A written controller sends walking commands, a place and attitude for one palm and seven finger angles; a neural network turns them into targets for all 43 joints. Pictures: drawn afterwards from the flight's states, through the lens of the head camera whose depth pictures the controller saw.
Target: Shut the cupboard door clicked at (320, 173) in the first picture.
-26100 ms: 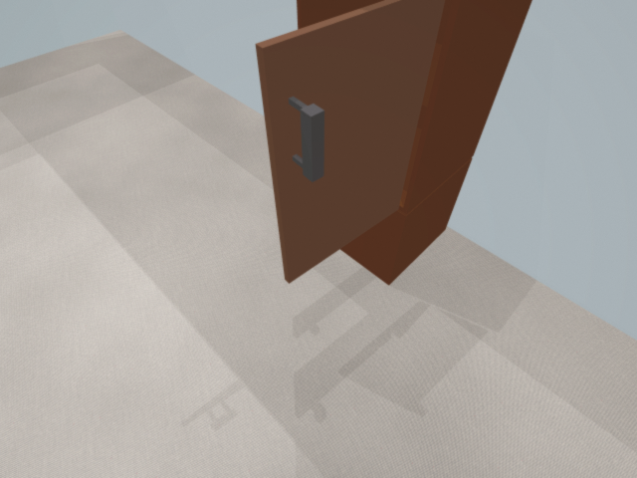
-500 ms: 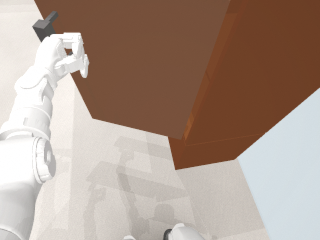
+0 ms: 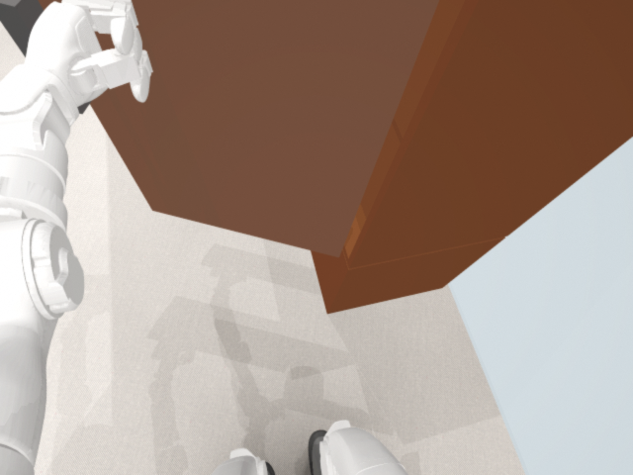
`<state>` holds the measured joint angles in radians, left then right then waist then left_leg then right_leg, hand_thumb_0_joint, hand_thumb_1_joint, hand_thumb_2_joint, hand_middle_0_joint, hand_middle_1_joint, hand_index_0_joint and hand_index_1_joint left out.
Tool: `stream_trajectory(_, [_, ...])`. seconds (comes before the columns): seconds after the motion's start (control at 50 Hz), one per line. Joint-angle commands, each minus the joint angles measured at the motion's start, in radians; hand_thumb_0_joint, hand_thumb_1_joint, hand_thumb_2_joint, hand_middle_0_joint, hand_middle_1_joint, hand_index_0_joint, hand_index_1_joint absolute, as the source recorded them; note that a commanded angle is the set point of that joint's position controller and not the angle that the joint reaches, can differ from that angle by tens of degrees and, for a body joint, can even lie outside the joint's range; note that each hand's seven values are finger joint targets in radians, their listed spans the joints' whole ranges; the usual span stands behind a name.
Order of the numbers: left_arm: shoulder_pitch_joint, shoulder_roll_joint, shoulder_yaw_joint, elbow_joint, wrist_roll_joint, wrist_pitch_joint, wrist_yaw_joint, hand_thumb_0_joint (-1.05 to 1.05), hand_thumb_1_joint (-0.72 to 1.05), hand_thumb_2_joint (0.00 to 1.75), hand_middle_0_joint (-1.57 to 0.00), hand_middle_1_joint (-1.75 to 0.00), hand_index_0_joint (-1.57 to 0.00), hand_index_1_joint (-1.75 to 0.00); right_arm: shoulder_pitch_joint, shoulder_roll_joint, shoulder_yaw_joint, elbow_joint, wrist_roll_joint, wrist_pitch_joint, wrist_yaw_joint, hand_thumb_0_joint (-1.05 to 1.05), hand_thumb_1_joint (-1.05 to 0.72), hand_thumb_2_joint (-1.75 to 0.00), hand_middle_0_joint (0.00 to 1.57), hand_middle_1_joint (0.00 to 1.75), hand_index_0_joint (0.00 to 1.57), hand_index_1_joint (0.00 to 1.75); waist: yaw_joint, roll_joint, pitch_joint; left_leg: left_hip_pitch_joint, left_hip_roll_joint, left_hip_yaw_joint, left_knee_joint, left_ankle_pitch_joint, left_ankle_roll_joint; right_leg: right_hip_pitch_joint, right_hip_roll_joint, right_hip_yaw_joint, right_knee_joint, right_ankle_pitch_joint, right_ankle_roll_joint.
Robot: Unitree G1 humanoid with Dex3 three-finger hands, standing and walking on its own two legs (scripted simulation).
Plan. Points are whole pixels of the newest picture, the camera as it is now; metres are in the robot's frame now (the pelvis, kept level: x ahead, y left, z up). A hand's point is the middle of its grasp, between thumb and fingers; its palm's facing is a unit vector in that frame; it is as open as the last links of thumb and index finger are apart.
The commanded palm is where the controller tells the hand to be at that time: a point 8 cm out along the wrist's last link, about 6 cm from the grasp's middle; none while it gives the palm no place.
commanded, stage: push the door shut along its arc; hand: left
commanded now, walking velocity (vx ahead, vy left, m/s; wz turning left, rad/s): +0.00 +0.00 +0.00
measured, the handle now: (59, 43) +0.60 +0.20 +0.13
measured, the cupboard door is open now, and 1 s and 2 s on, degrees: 63 55 55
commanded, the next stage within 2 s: pull the fist back off the door in 0.24 s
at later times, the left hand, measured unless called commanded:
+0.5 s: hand (148, 28) +0.59 +0.11 +0.15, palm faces +0.00 -1.00 +0.07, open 3.2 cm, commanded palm +0.55 +0.13 +0.14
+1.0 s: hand (158, 96) +0.51 +0.10 +0.14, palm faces +0.01 -1.00 +0.00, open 3.1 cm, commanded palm +0.48 +0.14 +0.14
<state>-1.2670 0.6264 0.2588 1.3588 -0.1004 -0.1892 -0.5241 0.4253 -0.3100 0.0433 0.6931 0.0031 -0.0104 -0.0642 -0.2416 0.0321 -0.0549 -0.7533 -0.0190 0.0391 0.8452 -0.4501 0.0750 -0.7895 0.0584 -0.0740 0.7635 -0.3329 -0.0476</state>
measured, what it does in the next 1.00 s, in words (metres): stands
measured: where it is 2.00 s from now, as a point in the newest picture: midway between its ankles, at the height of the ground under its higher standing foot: outside the picture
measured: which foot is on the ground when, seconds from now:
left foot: down 0.00-1.00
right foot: down 0.00-1.00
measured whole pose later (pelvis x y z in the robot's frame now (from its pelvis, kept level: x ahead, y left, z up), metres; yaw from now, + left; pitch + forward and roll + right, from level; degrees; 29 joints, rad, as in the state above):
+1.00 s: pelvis -0.01 -0.01 +0.01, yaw -1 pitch +15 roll -1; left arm -0.99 0.33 0.30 1.19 -0.07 -0.33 -0.03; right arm 0.47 -0.28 0.00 0.66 -0.01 0.01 0.05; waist -0.16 0.05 -0.09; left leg -0.60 -0.02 0.04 0.75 -0.41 0.06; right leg -0.66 0.07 -0.04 0.69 -0.29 -0.05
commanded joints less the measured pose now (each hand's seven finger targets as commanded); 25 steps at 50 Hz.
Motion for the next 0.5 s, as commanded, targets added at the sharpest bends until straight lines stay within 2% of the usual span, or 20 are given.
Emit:
stream_trajectory(0.0, [-0.578,0.157,0.011,-0.236,-0.034,-0.056,-0.003,0.0,0.9,0.9,-1.3,-1.5,-1.3,-1.5,0.198,-0.198,-0.075,-0.005,0.0,-0.015,-0.011,0.0,-0.9,-0.9,0.2,0.3,0.2,0.3,-0.043,0.166,-0.549,0.458,0.034,-0.126,-0.019,0.626,-0.044,0.106,0.002,0.043,-0.033,0.4,0.007])
stream_trajectory(0.06, [-0.58,0.129,-0.005,-0.22,-0.033,-0.045,-0.008,0.0,0.9,0.9,-1.3,-1.5,-1.3,-1.5,0.197,-0.196,-0.075,-0.001,-0.003,-0.02,-0.009,0.0,-0.9,-0.9,0.2,0.3,0.2,0.3,-0.053,0.135,-0.544,0.433,0.03,-0.122,-0.016,0.592,-0.04,0.113,0.003,0.04,-0.034,0.399,0.007])
stream_trajectory(0.08, [-0.601,0.102,-0.022,-0.218,-0.045,-0.046,-0.008,0.0,0.9,0.9,-1.3,-1.5,-1.3,-1.5,0.203,-0.197,-0.074,0.008,0.0,-0.018,-0.013,0.0,-0.9,-0.9,0.2,0.3,0.2,0.3,-0.065,0.131,-0.537,0.452,0.033,-0.126,-0.011,0.63,-0.038,0.089,0.005,0.03,-0.025,0.403,0.005])
stream_trajectory(0.1, [-0.625,0.099,-0.032,-0.22,-0.036,-0.043,-0.006,0.0,0.9,0.9,-1.3,-1.5,-1.3,-1.5,0.197,-0.198,-0.074,0.017,-0.003,-0.019,-0.012,0.0,-0.9,-0.9,0.2,0.3,0.2,0.3,-0.068,0.151,-0.526,0.46,0.035,-0.129,-0.008,0.621,-0.04,0.06,0.006,0.032,-0.029,0.382,0.009])
stream_trajectory(0.12, [-0.632,0.095,-0.03,-0.206,-0.037,-0.038,-0.005,0.0,0.9,0.9,-1.3,-1.5,-1.3,-1.5,0.201,-0.199,-0.076,0.022,-0.006,-0.022,-0.011,0.0,-0.9,-0.9,0.2,0.3,0.2,0.3,-0.075,0.133,-0.524,0.451,0.032,-0.127,-0.005,0.604,-0.038,0.062,0.007,0.033,-0.03,0.383,0.011])
stream_trajectory(0.16, [-0.637,0.129,-0.008,-0.2,-0.033,-0.035,-0.004,0.0,0.9,0.9,-1.3,-1.5,-1.3,-1.5,0.206,-0.2,-0.074,0.021,-0.007,-0.024,-0.01,0.0,-0.9,-0.9,0.2,0.3,0.2,0.3,-0.073,0.109,-0.537,0.409,0.027,-0.118,-0.002,0.58,-0.034,0.105,0.007,0.036,-0.025,0.399,0.009])
stream_trajectory(0.18, [-0.647,0.117,-0.015,-0.21,-0.039,-0.042,-0.004,0.0,0.9,0.9,-1.3,-1.5,-1.3,-1.5,0.207,-0.199,-0.073,0.02,-0.005,-0.023,-0.011,0.0,-0.9,-0.9,0.2,0.3,0.2,0.3,-0.068,0.148,-0.552,0.438,0.027,-0.12,0.002,0.63,-0.036,0.087,0.009,0.029,-0.009,0.411,0.002])
stream_trajectory(0.22, [-0.676,0.076,-0.048,-0.218,-0.032,-0.041,-0.006,0.0,0.9,0.9,-1.3,-1.5,-1.3,-1.5,0.205,-0.198,-0.076,0.033,-0.009,-0.027,-0.008,0.0,-0.9,-0.9,0.2,0.3,0.2,0.3,-0.081,0.155,-0.556,0.475,0.031,-0.131,0.011,0.646,-0.038,0.042,0.01,0.027,-0.008,0.392,0.008])
stream_trajectory(0.24, [-0.669,0.054,-0.064,-0.201,-0.029,-0.038,-0.004,0.0,0.9,0.9,-1.3,-1.5,-1.3,-1.5,0.201,-0.196,-0.076,0.036,-0.01,-0.026,-0.007,0.0,-0.9,-0.9,0.2,0.3,0.2,0.3,-0.08,0.168,-0.536,0.479,0.032,-0.134,0.013,0.651,-0.04,0.014,0.011,0.021,-0.009,0.372,0.006])
stream_trajectory(0.26, [-0.681,0.069,-0.047,-0.203,-0.033,-0.035,-0.004,0.0,0.9,0.9,-1.3,-1.5,-1.3,-1.5,0.207,-0.199,-0.077,0.039,-0.012,-0.029,-0.007,0.0,-0.9,-0.9,0.2,0.3,0.2,0.3,-0.086,0.151,-0.542,0.477,0.03,-0.129,0.017,0.641,-0.037,0.021,0.013,0.024,-0.009,0.379,0.008])
stream_trajectory(0.28, [-0.699,0.054,-0.053,-0.204,-0.043,-0.038,-0.006,0.0,0.9,0.9,-1.3,-1.5,-1.3,-1.5,0.212,-0.199,-0.074,0.045,-0.01,-0.032,-0.007,0.0,-0.9,-0.9,0.2,0.3,0.2,0.3,-0.088,0.176,-0.557,0.506,0.028,-0.131,0.02,0.691,-0.035,0.005,0.016,0.018,0.004,0.387,0.004])
stream_trajectory(0.32, [-0.713,0.076,-0.041,-0.19,-0.036,-0.03,-0.007,0.0,0.9,0.9,-1.3,-1.5,-1.3,-1.5,0.209,-0.2,-0.074,0.045,-0.014,-0.035,-0.007,0.0,-0.9,-0.9,0.2,0.3,0.2,0.3,-0.095,0.136,-0.56,0.466,0.025,-0.125,0.027,0.64,-0.033,0.028,0.016,0.024,0.001,0.389,0.009])
stream_trajectory(0.34, [-0.715,0.182,0.233,-0.168,-0.097,0.006,0.202,0.0,0.9,0.9,-1.3,-1.5,-1.3,-1.5,0.268,-0.158,-0.058,0.003,-0.016,-0.043,0.011,0.0,-0.9,-0.9,0.2,0.3,0.2,0.3,-0.047,0.171,-0.562,0.343,0.042,-0.148,0.015,0.644,-0.051,0.115,-0.003,0.05,-0.025,0.428,0.011])
stream_trajectory(0.36, [-0.651,0.11,0.156,-0.139,-0.067,0.026,0.297,0.0,0.9,0.9,-1.3,-1.5,-1.3,-1.5,0.276,-0.154,-0.053,-0.009,-0.021,-0.046,0.039,0.0,-0.9,-0.9,0.2,0.3,0.2,0.3,-0.046,0.157,-0.556,0.313,0.04,-0.148,-0.012,0.64,-0.06,0.146,-0.004,0.053,-0.025,0.44,0.021])
stream_trajectory(0.38, [-0.63,0.086,0.177,-0.179,-0.059,0.006,0.38,0.0,0.9,0.9,-1.3,-1.5,-1.3,-1.5,0.298,-0.149,-0.064,-0.02,-0.035,-0.047,0.06,0.0,-0.9,-0.9,0.2,0.3,0.2,0.3,-0.043,0.113,-0.583,0.343,0.046,-0.169,-0.014,0.712,-0.068,0.16,-0.005,0.039,-0.015,0.456,0.027])
stream_trajectory(0.42, [-0.561,-0.016,0.128,-0.31,0.015,-0.066,0.525,0.0,0.9,0.9,-1.3,-1.5,-1.3,-1.5,0.314,-0.134,-0.078,-0.036,-0.066,-0.044,0.108,0.0,-0.9,-0.9,0.2,0.3,0.2,0.3,-0.013,0.182,-0.642,0.43,0.052,-0.161,0.01,0.867,-0.08,0.131,-0.004,0.048,-0.012,0.503,0.035])
stream_trajectory(0.44, [-0.537,-0.04,0.101,-0.374,0.069,-0.12,0.582,0.0,0.9,0.9,-1.3,-1.5,-1.3,-1.5,0.327,-0.13,-0.084,-0.036,-0.082,-0.043,0.132,0.0,-0.9,-0.9,0.2,0.3,0.2,0.3,0.0,0.198,-0.664,0.461,0.057,-0.167,0.019,0.91,-0.088,0.12,-0.002,0.045,-0.005,0.508,0.034])
stream_trajectory(0.46, [-0.483,-0.069,0.071,-0.362,0.102,-0.148,0.602,0.0,0.9,0.9,-1.3,-1.5,-1.3,-1.5,0.33,-0.132,-0.096,-0.027,-0.084,-0.036,0.148,0.0,-0.9,-0.9,0.2,0.3,0.2,0.3,-0.003,0.164,-0.665,0.472,0.057,-0.163,0.018,0.906,-0.088,0.131,0.001,0.046,-0.011,0.511,0.034])
stream_trajectory(0.48, [-0.435,-0.081,0.06,-0.321,0.113,-0.158,0.595,0.0,0.9,0.9,-1.3,-1.5,-1.3,-1.5,0.339,-0.139,-0.102,-0.023,-0.081,-0.027,0.154,0.0,-0.9,-0.9,0.2,0.3,0.2,0.3,-0.009,0.116,-0.648,0.461,0.055,-0.166,0.006,0.901,-0.086,0.154,0.003,0.043,-0.014,0.521,0.033])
